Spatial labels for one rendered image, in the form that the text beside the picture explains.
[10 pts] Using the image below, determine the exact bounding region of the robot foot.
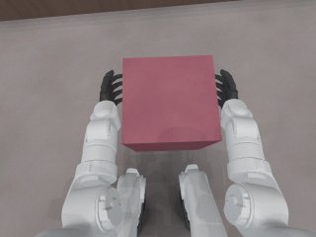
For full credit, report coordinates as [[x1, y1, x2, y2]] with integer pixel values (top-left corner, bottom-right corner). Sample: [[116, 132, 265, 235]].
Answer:
[[179, 188, 191, 231], [136, 194, 146, 237]]

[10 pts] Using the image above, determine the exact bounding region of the right robot foot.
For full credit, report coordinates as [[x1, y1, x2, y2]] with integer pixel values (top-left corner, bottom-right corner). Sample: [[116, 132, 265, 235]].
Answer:
[[179, 188, 191, 231]]

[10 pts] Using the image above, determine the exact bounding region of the robot left forearm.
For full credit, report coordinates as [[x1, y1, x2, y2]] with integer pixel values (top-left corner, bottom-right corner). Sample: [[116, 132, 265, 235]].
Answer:
[[61, 100, 121, 224]]

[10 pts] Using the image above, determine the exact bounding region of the carton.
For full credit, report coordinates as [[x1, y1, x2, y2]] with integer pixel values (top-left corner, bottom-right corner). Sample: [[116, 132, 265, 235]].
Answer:
[[121, 55, 222, 152]]

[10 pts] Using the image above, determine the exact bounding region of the left robot hand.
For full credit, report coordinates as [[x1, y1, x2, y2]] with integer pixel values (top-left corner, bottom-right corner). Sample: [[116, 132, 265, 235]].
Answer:
[[99, 70, 122, 106]]

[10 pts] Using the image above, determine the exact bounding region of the robot right forearm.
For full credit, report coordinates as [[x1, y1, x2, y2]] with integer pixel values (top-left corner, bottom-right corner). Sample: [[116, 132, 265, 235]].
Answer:
[[220, 99, 288, 212]]

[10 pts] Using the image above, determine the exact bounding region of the robot left upper arm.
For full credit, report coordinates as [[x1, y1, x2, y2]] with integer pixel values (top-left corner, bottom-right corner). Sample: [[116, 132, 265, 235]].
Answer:
[[35, 184, 123, 237]]

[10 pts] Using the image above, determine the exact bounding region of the robot right upper arm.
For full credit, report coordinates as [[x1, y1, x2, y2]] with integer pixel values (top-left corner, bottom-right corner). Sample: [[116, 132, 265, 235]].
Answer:
[[223, 182, 316, 237]]

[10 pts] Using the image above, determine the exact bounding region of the left robot foot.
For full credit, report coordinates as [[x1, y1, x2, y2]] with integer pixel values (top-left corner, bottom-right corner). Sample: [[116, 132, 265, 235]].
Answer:
[[136, 194, 146, 237]]

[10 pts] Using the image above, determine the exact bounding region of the right robot hand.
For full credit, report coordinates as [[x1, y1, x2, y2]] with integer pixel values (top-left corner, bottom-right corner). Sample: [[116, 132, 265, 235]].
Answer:
[[214, 69, 238, 109]]

